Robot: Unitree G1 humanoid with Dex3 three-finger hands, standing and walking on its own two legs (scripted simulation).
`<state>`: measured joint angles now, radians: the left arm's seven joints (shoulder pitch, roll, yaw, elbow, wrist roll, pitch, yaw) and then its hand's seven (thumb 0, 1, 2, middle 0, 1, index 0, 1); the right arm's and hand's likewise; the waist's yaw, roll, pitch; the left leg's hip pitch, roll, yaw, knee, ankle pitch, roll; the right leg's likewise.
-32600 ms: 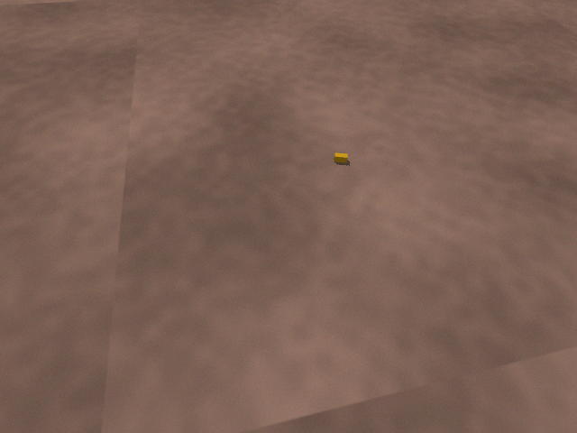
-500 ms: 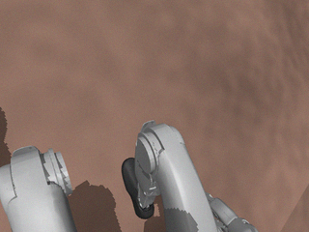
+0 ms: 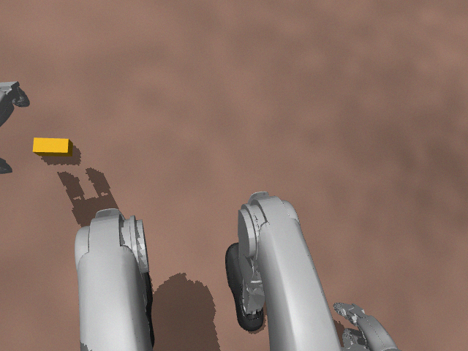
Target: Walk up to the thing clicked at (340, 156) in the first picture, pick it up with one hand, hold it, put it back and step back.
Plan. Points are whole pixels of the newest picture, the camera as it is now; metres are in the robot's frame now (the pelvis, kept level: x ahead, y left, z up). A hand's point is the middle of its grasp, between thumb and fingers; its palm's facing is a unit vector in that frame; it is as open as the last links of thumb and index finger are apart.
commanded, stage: withdraw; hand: left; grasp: from above
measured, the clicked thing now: (53, 147) +0.48 +0.32 -0.34
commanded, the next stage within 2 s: home in 0.18 s
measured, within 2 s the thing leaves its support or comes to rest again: neither
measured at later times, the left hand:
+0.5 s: hand out of the picture +0.48 +0.36 -0.16, palm faces -0.40 -0.12 -0.91, open 11.9 cm
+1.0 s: hand out of the picture +0.30 +0.28 +0.06, palm faces -0.11 -0.82 -0.56, open 7.5 cm
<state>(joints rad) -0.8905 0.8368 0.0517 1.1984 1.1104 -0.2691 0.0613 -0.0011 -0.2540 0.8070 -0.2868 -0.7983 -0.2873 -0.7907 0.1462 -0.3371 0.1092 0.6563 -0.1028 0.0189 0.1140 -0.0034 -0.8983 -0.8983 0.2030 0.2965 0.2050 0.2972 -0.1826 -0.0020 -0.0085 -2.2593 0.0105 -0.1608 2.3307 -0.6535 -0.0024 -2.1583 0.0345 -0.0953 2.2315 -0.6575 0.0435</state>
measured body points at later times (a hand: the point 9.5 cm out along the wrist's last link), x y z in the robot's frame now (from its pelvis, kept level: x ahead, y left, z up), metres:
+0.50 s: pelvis +0.00 +0.01 -0.02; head +0.25 +0.08 +0.35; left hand +0.49 +0.36 -0.11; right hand +0.05 -0.25 -0.13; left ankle +0.08 +0.13 -0.32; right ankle +0.11 -0.13 -0.32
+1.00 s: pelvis +0.01 +0.00 +0.16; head +0.16 +0.06 +0.58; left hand +0.30 +0.33 +0.09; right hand +0.24 -0.23 +0.07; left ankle +0.08 +0.13 -0.32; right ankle +0.11 -0.13 -0.32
